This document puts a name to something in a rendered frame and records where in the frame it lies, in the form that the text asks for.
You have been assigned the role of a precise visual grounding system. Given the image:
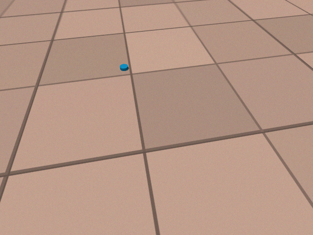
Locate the tin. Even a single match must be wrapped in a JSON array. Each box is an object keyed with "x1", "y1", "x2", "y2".
[{"x1": 120, "y1": 64, "x2": 128, "y2": 71}]

